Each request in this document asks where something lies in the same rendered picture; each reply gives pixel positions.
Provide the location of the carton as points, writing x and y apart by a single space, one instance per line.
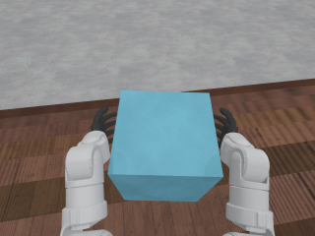
165 146

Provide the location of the robot left forearm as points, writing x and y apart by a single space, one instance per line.
84 195

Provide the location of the robot right hand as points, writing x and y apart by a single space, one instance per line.
228 124

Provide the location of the robot right forearm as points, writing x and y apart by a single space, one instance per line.
249 180

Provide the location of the robot left hand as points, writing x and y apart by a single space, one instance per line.
98 122

